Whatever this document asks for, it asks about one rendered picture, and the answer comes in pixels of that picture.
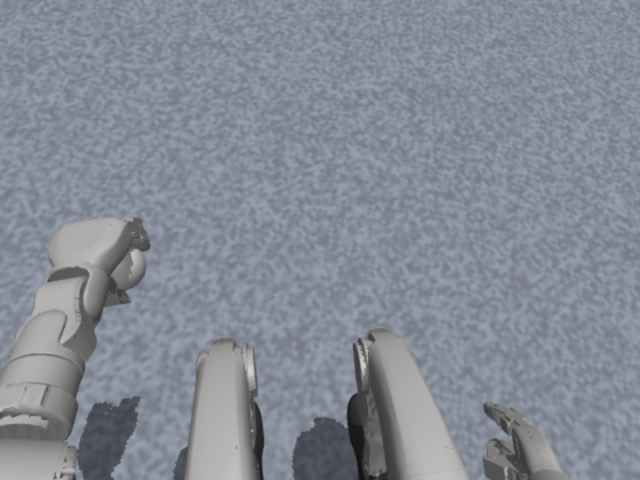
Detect right robot hand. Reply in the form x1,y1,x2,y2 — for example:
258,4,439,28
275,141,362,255
482,402,562,480

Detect left robot arm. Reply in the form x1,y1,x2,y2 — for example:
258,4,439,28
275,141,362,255
0,261,110,480

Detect left robot hand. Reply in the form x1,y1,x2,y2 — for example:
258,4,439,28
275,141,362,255
48,217,151,307

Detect right robot foot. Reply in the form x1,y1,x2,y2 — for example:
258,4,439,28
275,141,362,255
347,393,388,480

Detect ball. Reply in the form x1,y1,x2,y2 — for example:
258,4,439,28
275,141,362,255
110,244,146,291

